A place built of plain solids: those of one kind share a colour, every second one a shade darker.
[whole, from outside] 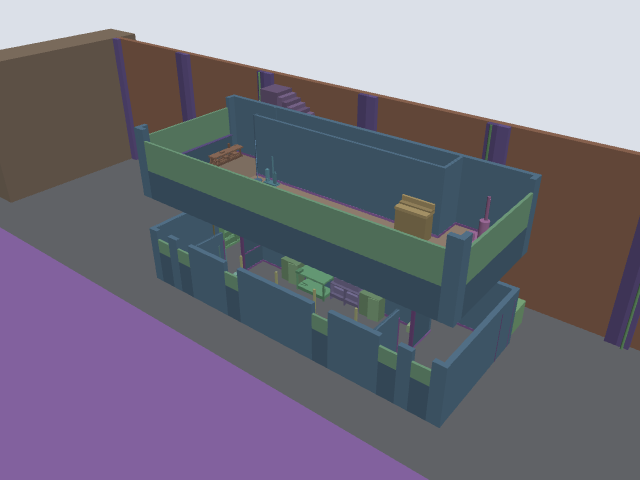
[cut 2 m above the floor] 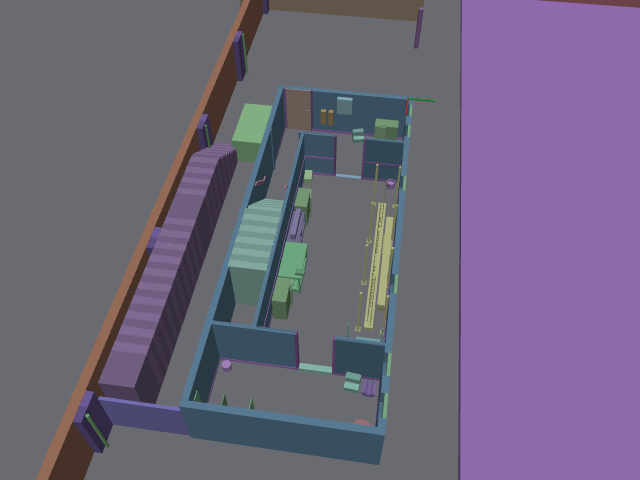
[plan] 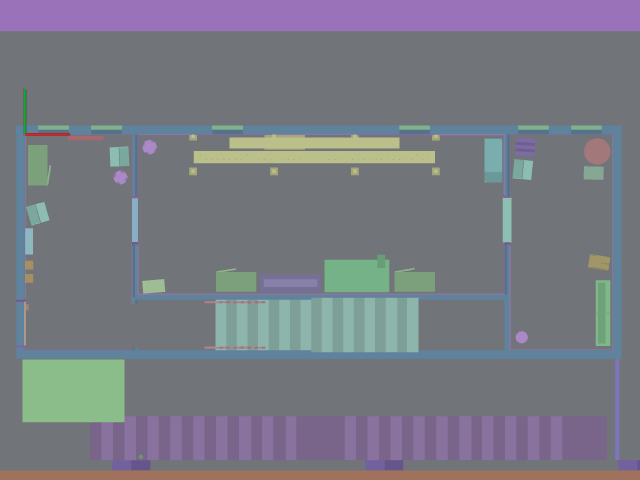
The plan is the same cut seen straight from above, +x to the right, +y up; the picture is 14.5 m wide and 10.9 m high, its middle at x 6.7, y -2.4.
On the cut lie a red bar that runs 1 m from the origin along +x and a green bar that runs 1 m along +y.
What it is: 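A mechanical signal box beside a railway in a town; below a lobby, the locking room and a lamp room, above the operating floor with its lever frame behind one band of glass; one straight stair between walls, met straight on from the door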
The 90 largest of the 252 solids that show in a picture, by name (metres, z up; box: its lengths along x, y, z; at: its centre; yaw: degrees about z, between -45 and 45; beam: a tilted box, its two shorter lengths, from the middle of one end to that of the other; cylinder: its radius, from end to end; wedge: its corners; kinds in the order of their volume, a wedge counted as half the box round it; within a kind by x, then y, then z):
{
 "yard_line_abut_1": {"box": [2.42, 9.32, 7.25], "at": [-10.28, -4.28, 3.58]},
 "yard_line_abut_2": {"box": [2.31, 9.32, 7.25], "at": [26.55, -4.28, 3.58]},
 "yard_line_bed_1": {"box": [39.2, 10.1, 0.6], "at": [8.11, 7.39, 0.0]},
 "yard_line_near_1": {"box": [34.47, 0.3, 7.25], "at": [8.16, -7.78, 3.58]},
 "yard_line_step_1": {"box": [0.28, 1.0, 1.62], "at": [3.7, -6.9, 0.76]},
 "yard_line_step_2": {"box": [0.28, 1.0, 1.8], "at": [3.96, -6.9, 0.85]},
 "yard_line_step_3": {"box": [0.28, 1.0, 1.97], "at": [4.22, -6.9, 0.93]},
 "yard_line_step_4": {"box": [0.28, 1.0, 2.14], "at": [4.48, -6.9, 1.02]},
 "yard_line_step_5": {"box": [0.28, 1.0, 2.32], "at": [4.74, -6.9, 1.11]},
 "yard_line_step_6": {"box": [0.28, 1.0, 2.49], "at": [5.0, -6.9, 1.2]},
 "yard_line_step_7": {"box": [0.28, 1.0, 2.67], "at": [5.26, -6.9, 1.28]},
 "yard_line_step_8": {"box": [0.28, 1.0, 2.84], "at": [5.52, -6.9, 1.37]},
 "yard_line_step_9": {"box": [0.28, 1.0, 3.02], "at": [5.78, -6.9, 1.46]},
 "yard_line_step_10": {"box": [0.28, 1.0, 3.19], "at": [6.04, -6.9, 1.55]},
 "yard_line_step_11": {"box": [1.12, 1.0, 3.36], "at": [6.72, -6.9, 1.63]},
 "yard_line_step_12": {"box": [0.28, 1.0, 3.54], "at": [7.4, -6.9, 1.72]},
 "yard_line_step_13": {"box": [0.28, 1.0, 3.71], "at": [7.66, -6.9, 1.81]},
 "yard_line_step_14": {"box": [0.28, 1.0, 3.89], "at": [7.92, -6.9, 1.89]},
 "yard_line_step_15": {"box": [0.28, 1.0, 4.06], "at": [8.18, -6.9, 1.98]},
 "yard_line_step_16": {"box": [0.28, 1.0, 4.24], "at": [8.44, -6.9, 2.07]},
 "yard_line_step_17": {"box": [0.28, 1.0, 4.41], "at": [8.7, -6.9, 2.16]},
 "yard_line_step_18": {"box": [0.28, 1.0, 4.59], "at": [8.96, -6.9, 2.24]},
 "yard_line_step_19": {"box": [0.28, 1.0, 4.76], "at": [9.22, -6.9, 2.33]},
 "yard_line_step_20": {"box": [0.28, 1.0, 4.93], "at": [9.48, -6.9, 2.42]},
 "yard_line_step_21": {"box": [0.28, 1.0, 5.11], "at": [9.74, -6.9, 2.5]},
 "yard_line_step_22": {"box": [0.28, 1.0, 5.28], "at": [10.0, -6.9, 2.59]},
 "yard_line_step_23": {"box": [0.28, 1.0, 5.46], "at": [10.26, -6.9, 2.68]},
 "yard_line_step_24": {"box": [0.28, 1.0, 5.63], "at": [10.52, -6.9, 2.77]},
 "yard_line_step_25": {"box": [0.28, 1.0, 5.81], "at": [10.78, -6.9, 2.85]},
 "yard_line_step_26": {"box": [0.28, 1.0, 5.98], "at": [11.04, -6.9, 2.94]},
 "yard_line_step_27": {"box": [0.28, 1.0, 6.15], "at": [11.3, -6.9, 3.03]},
 "yard_line_step_28": {"box": [0.28, 1.0, 6.33], "at": [11.56, -6.9, 3.11]},
 "yard_line_step_29": {"box": [0.28, 1.0, 6.5], "at": [11.82, -6.9, 3.2]},
 "yard_line_step_30": {"box": [0.28, 1.0, 6.68], "at": [12.08, -6.9, 3.29]},
 "yard_line_step_31": {"box": [1.02, 1.0, 6.85], "at": [12.71, -6.9, 3.38]},
 "wall_1": {"box": [0.2, 5.3, 2.5], "at": [-0.1, -2.45, 1.2]},
 "wall_2": {"box": [0.2, 4.31, 1.2], "at": [-0.1, -2.45, 4.55]},
 "wall_3": {"box": [2.7, 0.2, 2.5], "at": [1.15, -5.0, 1.2]},
 "wall_4": {"box": [2.7, 0.2, 2.85], "at": [1.15, -5.0, 5.38]},
 "wall_5": {"box": [1.76, 0.2, 2.5], "at": [3.38, 0.1, 1.2]},
 "wall_6": {"box": [12.76, 0.2, 1.2], "at": [6.67, 0.1, 4.55]},
 "wall_7": {"box": [8.45, 0.2, 4.25], "at": [6.72, -5.0, 2.08]},
 "wall_8": {"box": [8.45, 0.2, 2.85], "at": [6.72, -5.0, 5.38]},
 "wall_9": {"box": [8.45, 0.06, 4.25], "at": [6.72, -3.73, 2.08]},
 "wall_10": {"box": [8.45, 0.06, 2.85], "at": [6.72, -3.73, 5.38]},
 "wall_11": {"box": [8.45, 0.06, 2.5], "at": [6.72, -3.67, 1.2]},
 "wall_12": {"box": [8.45, 0.06, 2.85], "at": [6.72, -3.67, 5.38]},
 "wall_13": {"box": [3.56, 0.2, 2.5], "at": [6.72, 0.1, 1.2]},
 "wall_14": {"box": [1.76, 0.2, 2.5], "at": [10.07, 0.1, 1.2]},
 "wall_15": {"box": [2.6, 0.2, 2.5], "at": [12.25, -5.0, 1.2]},
 "wall_16": {"box": [2.6, 0.2, 2.85], "at": [12.25, -5.0, 5.38]},
 "wall_17": {"box": [0.2, 5.3, 2.5], "at": [13.45, -2.45, 1.2]},
 "wall_18": {"box": [0.2, 4.31, 1.2], "at": [13.45, -2.45, 4.55]},
 "yard_line_dark_1": {"box": [0.2, 12.76, 6.03], "at": [-11.59, 6.76, 2.97]},
 "raised_floor_operating_1": {"box": [2.62, 5.03, 0.25], "at": [1.25, -2.45, 4.08]},
 "raised_floor_operating_2": {"box": [8.58, 3.83, 0.25], "at": [6.72, -1.85, 4.08]},
 "raised_floor_operating_3": {"box": [2.53, 5.03, 0.25], "at": [12.15, -2.45, 4.08]},
 "stair_1": {"box": [0.26, 1.24, 1.52], "at": [5.91, -4.33, 0.71]},
 "stair_2": {"box": [0.26, 1.24, 1.73], "at": [6.15, -4.33, 0.81]},
 "stair_3": {"box": [0.26, 1.24, 1.94], "at": [6.39, -4.33, 0.92]},
 "stair_4": {"box": [0.26, 1.24, 2.15], "at": [6.63, -4.33, 1.02]},
 "stair_5": {"box": [0.26, 1.24, 2.36], "at": [6.87, -4.33, 1.13]},
 "stair_6": {"box": [0.26, 1.24, 2.57], "at": [7.12, -4.33, 1.24]},
 "stair_7": {"box": [0.26, 1.24, 2.78], "at": [7.36, -4.33, 1.34]},
 "stair_8": {"box": [0.26, 1.24, 2.99], "at": [7.6, -4.33, 1.45]},
 "stair_9": {"box": [0.26, 1.24, 3.2], "at": [7.84, -4.33, 1.55]},
 "stair_10": {"box": [0.26, 1.24, 3.41], "at": [8.08, -4.33, 1.66]},
 "stair_11": {"box": [0.26, 1.24, 3.62], "at": [8.32, -4.33, 1.76]},
 "stair_12": {"box": [0.26, 1.24, 3.83], "at": [8.56, -4.33, 1.86]},
 "stair_13": {"box": [0.26, 1.24, 4.04], "at": [8.81, -4.33, 1.97]},
 "yard_line_near_pier_1": {"box": [0.43, 0.23, 7.25], "at": [-8.86, -7.51, 3.58]},
 "yard_line_near_pier_2": {"box": [0.43, 0.23, 7.25], "at": [-3.55, -7.51, 3.58]},
 "yard_line_near_pier_3": {"box": [0.43, 0.23, 7.25], "at": [-3.11, -7.51, 3.58]},
 "yard_line_near_pier_4": {"box": [0.43, 0.23, 7.25], "at": [2.2, -7.51, 3.58]},
 "yard_line_near_pier_5": {"box": [0.43, 0.23, 7.25], "at": [2.63, -7.51, 3.58]},
 "yard_line_near_pier_6": {"box": [0.43, 0.23, 7.25], "at": [7.94, -7.51, 3.58]},
 "yard_line_near_pier_7": {"box": [0.43, 0.23, 7.25], "at": [8.38, -7.51, 3.58]},
 "yard_line_near_pier_8": {"box": [0.43, 0.23, 7.25], "at": [13.69, -7.51, 3.58]},
 "yard_line_near_pier_9": {"box": [0.43, 0.23, 7.25], "at": [14.12, -7.51, 3.58]},
 "yard_line_near_pier_10": {"box": [0.43, 0.23, 7.25], "at": [19.43, -7.51, 3.58]},
 "yard_line_near_pier_11": {"box": [0.43, 0.23, 7.25], "at": [19.87, -7.51, 3.58]},
 "yard_line_near_pier_12": {"box": [0.43, 0.23, 7.25], "at": [25.18, -7.51, 3.58]},
 "yard_line_bunker_1": {"box": [2.32, 1.43, 1.1], "at": [1.1, -5.83, 0.5]},
 "window_pane_1": {"box": [0.1, 4.3, 1.21], "at": [-0.15, -2.45, 5.74]},
 "window_pane_2": {"box": [12.75, 0.1, 1.21], "at": [6.67, 0.15, 5.74]},
 "window_pane_3": {"box": [0.1, 4.3, 1.21], "at": [13.5, -2.45, 5.74]},
 "cupboard_steel_low_1": {"box": [0.45, 0.92, 1.05], "at": [0.29, -0.7, 0.47]},
 "cupboard_steel_low_2": {"box": [0.92, 0.45, 1.05], "at": [4.8, -3.35, 0.47]},
 "cupboard_steel_low_3": {"box": [0.92, 0.45, 1.05], "at": [8.85, -3.35, 0.47]},
 "register_desk_1": {"box": [1.21, 0.5, 1.0], "at": [3.23, -3.25, 4.65]}
}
